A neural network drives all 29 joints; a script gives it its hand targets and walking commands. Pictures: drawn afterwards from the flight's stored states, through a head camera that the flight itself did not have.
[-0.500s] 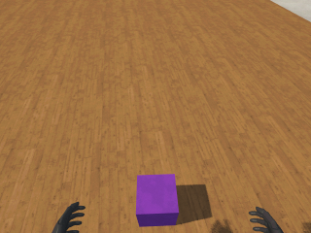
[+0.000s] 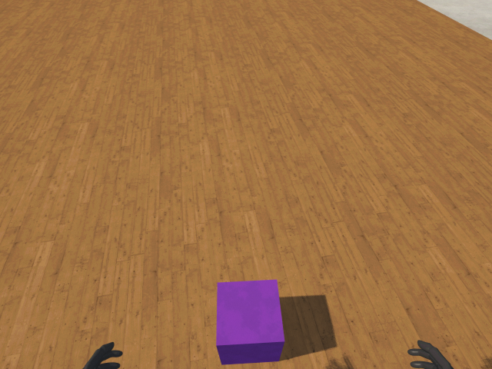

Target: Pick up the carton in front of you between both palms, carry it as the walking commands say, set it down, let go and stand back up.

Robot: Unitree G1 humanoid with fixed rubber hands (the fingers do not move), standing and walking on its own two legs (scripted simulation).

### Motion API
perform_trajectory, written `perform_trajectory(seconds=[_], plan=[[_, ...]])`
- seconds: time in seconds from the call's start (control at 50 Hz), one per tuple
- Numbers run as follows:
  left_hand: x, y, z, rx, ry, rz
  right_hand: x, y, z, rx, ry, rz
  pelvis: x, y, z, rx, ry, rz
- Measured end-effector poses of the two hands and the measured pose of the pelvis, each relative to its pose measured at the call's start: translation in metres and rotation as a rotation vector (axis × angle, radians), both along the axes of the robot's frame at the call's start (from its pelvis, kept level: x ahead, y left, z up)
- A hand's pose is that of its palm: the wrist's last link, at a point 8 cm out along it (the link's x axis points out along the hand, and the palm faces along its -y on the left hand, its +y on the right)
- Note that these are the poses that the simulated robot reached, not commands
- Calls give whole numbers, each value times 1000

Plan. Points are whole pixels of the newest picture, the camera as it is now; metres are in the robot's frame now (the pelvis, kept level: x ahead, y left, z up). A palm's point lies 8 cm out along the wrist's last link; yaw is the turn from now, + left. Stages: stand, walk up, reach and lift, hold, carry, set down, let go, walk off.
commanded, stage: stand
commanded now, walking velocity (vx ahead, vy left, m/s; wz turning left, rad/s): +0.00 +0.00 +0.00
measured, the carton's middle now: (248, 322) +0.41 +0.03 -0.65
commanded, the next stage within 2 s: none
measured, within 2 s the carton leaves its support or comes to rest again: neither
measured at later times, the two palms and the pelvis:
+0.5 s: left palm out of the picture +0.08 +0.30 -0.10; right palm out of the picture +0.09 -0.31 -0.09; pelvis -0.02 +0.00 +0.01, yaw +0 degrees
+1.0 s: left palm out of the picture +0.06 +0.30 -0.10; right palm out of the picture +0.07 -0.31 -0.09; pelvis -0.03 +0.00 +0.01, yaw +0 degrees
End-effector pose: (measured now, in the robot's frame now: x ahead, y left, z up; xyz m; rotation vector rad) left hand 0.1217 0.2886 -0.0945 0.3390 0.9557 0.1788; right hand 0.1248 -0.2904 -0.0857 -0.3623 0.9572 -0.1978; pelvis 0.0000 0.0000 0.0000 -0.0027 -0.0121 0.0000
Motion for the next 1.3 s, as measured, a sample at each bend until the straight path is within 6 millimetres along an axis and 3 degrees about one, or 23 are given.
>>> perform_trajectory(seconds=[0.68,1.3], plan=[[-52,12,-5,19,128,27,-48,-18,-5,-14,112,-33,-22,-3,6,0,-29,-2],[-62,19,-6,27,167,44,-57,-24,-6,-22,148,-37,-27,-3,8,-1,-30,2]])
